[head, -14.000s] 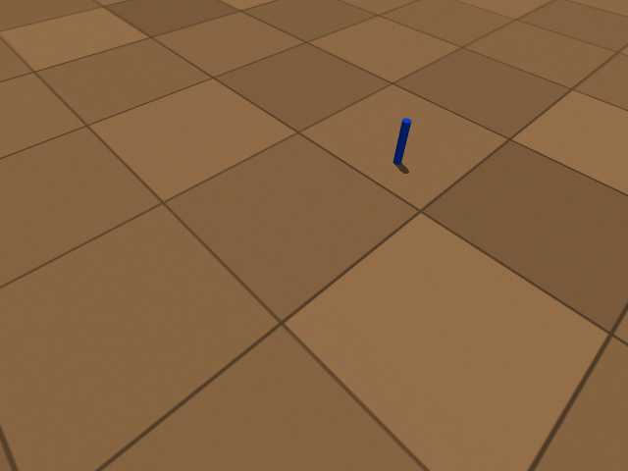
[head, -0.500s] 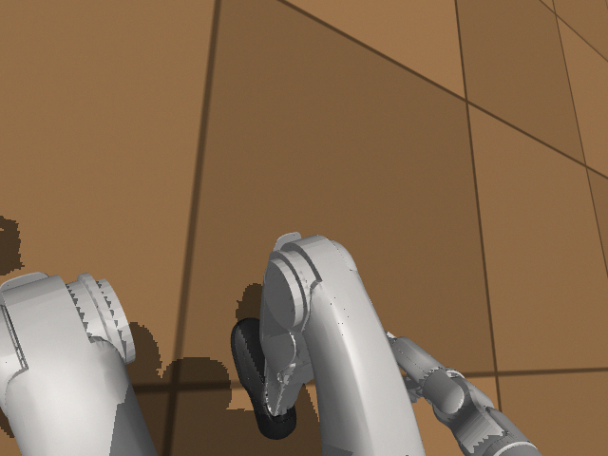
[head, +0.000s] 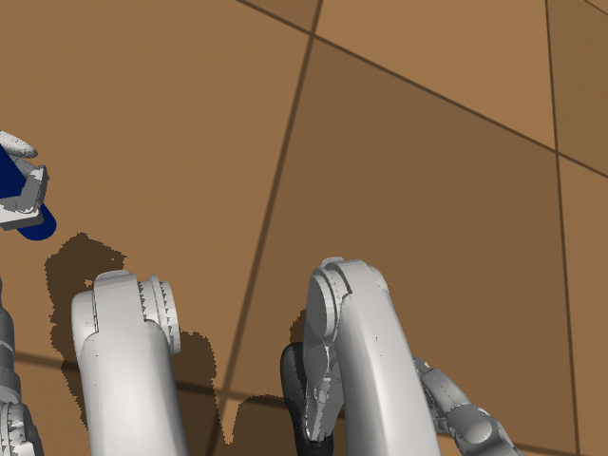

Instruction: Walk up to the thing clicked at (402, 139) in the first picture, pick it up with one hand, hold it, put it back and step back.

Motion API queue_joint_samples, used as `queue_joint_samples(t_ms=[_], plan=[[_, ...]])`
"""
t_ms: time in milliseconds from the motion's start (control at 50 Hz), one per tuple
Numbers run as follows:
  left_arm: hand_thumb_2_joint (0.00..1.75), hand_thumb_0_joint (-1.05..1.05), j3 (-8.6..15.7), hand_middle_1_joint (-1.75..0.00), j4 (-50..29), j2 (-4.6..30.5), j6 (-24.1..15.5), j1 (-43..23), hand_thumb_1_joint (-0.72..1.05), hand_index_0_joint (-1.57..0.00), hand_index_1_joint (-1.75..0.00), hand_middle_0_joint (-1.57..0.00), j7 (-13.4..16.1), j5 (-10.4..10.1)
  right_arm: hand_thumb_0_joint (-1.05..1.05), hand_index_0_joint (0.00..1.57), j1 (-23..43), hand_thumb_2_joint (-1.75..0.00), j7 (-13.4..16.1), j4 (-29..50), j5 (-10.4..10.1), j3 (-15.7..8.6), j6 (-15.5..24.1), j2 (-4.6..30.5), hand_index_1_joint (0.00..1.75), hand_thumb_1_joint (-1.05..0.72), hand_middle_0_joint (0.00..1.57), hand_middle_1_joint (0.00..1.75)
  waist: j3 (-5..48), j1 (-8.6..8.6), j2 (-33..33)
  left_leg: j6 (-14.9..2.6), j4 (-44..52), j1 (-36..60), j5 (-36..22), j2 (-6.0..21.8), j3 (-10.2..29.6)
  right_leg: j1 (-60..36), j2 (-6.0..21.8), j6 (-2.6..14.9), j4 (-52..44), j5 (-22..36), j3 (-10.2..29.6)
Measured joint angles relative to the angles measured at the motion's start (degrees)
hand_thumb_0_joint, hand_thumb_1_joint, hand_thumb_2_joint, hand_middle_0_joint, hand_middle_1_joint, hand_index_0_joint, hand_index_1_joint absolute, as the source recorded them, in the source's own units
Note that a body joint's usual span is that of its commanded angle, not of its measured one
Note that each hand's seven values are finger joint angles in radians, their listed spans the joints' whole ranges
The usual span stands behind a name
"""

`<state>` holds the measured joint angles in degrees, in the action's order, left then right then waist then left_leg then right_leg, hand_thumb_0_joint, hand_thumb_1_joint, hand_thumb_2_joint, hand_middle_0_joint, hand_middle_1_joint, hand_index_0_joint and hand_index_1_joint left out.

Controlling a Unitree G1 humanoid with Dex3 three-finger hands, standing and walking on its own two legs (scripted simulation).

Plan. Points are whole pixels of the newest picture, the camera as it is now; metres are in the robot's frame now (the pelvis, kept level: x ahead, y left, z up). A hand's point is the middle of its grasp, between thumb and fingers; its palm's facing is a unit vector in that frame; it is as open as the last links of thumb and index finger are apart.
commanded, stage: settle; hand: left
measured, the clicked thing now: (6, 189) +0.41 +0.31 -0.08
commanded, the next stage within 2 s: lift in 1.16 s
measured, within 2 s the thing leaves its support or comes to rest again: neither
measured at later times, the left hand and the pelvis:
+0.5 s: hand (9, 153) +0.42 +0.28 +0.01, palm faces +0.25 -0.97 -0.04, open 5.7 cm; pelvis +0.01 -0.01 +0.04, yaw +4 degrees
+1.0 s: hand out of the picture +0.42 +0.28 +0.05, palm faces +0.26 -0.96 -0.03, open 5.7 cm; pelvis +0.01 -0.01 +0.07, yaw +6 degrees
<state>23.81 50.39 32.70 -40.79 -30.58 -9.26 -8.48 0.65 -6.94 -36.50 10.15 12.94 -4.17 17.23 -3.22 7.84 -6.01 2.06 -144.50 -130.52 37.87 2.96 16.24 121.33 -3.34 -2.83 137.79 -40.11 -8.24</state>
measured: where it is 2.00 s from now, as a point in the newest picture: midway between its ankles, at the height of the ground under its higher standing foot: (233, 440)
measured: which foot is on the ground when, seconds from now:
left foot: down 0.00-1.00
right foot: down 0.00-1.00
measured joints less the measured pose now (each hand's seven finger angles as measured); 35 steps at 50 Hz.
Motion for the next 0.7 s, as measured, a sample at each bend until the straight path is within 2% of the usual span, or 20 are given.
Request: queue_joint_samples(t_ms=[140,280,420,700], plan=[[1.17,0.04,-0.41,-1.15,-2.24,-2.18,3.85,0.29,0.10,-0.99,-1.13,-1.03,-1.21,-0.81,0.00,0.21,-2.13,-0.89,0.73,-1.29,-2.60,-3.14,-0.56,-1.08,0.30,-0.87,0.21,0.30,3.33,-0.98,2.49,-0.02,3.12,0.07,-0.19,0.20,-2.32,0.79,0.79,0.30,-1.51,-0.48,1.51],[1.18,0.04,0.05,-1.15,-3.34,-4.80,5.65,0.17,0.10,-1.00,-1.13,-1.03,-2.87,-1.65,0.00,0.21,-2.97,-0.89,1.71,-2.09,-4.32,-5.70,-0.14,-1.29,0.30,-0.87,0.21,0.30,5.31,-1.68,3.90,0.17,6.07,0.97,-0.08,0.61,-4.13,1.01,1.18,0.75,-3.11,-0.79,2.72],[1.18,0.04,0.57,-1.15,-3.97,-6.74,6.53,-0.27,0.10,-1.00,-1.13,-1.03,-3.77,-1.29,0.00,0.20,-3.09,-0.89,2.66,-2.10,-5.15,-7.60,0.47,-1.09,0.30,-0.87,0.21,0.30,6.61,-1.97,4.37,0.52,8.58,2.32,0.16,0.86,-5.32,0.54,1.48,1.40,-4.60,-1.19,3.44],[1.18,0.04,1.19,-1.15,-3.50,-8.16,7.86,-2.28,0.10,-1.00,-1.13,-1.03,-4.52,-0.83,0.00,0.20,-3.54,-0.89,3.62,-2.24,-5.70,-9.81,1.45,-1.04,0.30,-0.88,0.21,0.30,8.32,-2.31,4.72,0.55,12.40,4.84,0.33,1.13,-6.93,-1.29,1.82,1.80,-7.54,-1.56,4.40]])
